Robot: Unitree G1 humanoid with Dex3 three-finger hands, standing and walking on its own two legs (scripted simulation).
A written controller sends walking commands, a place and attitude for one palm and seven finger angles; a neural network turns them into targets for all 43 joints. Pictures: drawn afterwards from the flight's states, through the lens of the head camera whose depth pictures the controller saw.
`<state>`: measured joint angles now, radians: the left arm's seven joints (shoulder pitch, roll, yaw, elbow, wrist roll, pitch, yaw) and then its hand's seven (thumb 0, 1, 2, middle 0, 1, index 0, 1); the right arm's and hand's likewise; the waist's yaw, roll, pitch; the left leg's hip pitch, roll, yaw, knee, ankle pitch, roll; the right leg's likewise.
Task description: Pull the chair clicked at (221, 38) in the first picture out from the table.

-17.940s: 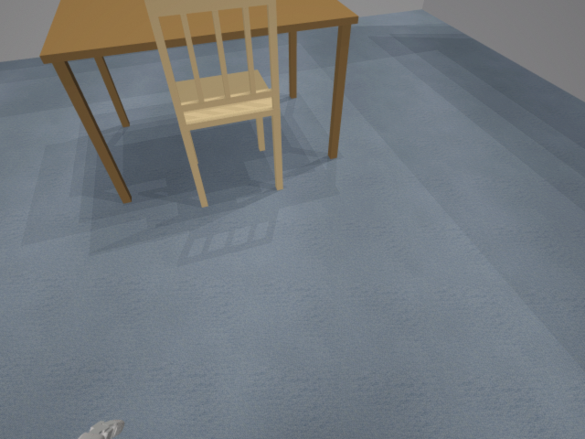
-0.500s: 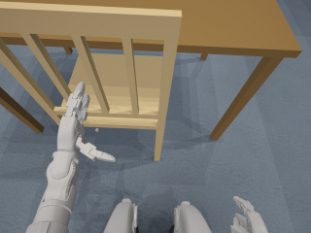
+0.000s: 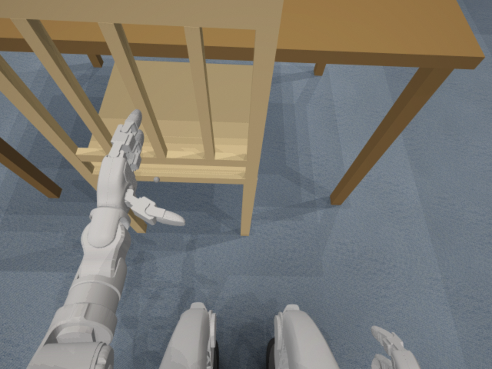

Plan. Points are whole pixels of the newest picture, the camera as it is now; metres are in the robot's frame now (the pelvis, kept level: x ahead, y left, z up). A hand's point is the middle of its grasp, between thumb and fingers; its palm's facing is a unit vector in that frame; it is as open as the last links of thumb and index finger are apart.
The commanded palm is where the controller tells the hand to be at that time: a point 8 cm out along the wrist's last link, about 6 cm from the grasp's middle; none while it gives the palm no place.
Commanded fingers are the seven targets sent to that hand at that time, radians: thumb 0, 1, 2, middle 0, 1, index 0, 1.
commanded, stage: push the fingers through the gap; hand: left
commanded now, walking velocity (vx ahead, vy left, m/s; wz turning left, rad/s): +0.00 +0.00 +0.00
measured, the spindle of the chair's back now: (142, 104) +0.53 +0.18 +0.05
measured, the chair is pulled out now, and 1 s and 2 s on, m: -0.02 -0.09 -0.09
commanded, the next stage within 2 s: hook a spindle and tug to test in 0.94 s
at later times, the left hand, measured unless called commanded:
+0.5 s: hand (163, 150) +0.46 +0.14 +0.02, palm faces -0.01 -1.00 -0.05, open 16.8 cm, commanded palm +0.45 +0.18 +0.03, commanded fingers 0.00 -0.50 0.30 -0.06 -0.08 -0.06 -0.08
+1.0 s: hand (165, 140) +0.48 +0.14 +0.02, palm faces -0.02 -1.00 -0.04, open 16.8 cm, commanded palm +0.46 +0.18 +0.03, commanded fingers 0.00 -0.50 0.30 -0.06 -0.08 -0.06 -0.08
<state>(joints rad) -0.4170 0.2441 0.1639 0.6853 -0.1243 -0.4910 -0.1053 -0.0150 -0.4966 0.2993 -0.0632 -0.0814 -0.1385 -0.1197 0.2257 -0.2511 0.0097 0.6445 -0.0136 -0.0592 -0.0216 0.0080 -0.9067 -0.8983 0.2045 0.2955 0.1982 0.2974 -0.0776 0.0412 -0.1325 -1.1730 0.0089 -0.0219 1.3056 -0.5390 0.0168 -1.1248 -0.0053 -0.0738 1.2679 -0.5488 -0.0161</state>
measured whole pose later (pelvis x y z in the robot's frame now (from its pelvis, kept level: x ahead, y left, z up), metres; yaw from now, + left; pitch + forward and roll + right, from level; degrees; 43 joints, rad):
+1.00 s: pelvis +0.00 +0.00 +0.00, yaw -2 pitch +26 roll -3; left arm -0.70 0.31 0.29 0.98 -0.08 -0.52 -0.11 -0.01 -0.50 0.30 -0.06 -0.08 -0.09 -0.09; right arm 0.29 -0.25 0.01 0.63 -0.03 0.03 0.02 0.00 -0.91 -0.90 0.20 0.30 0.20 0.30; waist -0.14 0.04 -0.15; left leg -1.22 0.02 -0.01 1.31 -0.54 0.02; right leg -1.18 0.01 -0.06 1.26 -0.54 -0.01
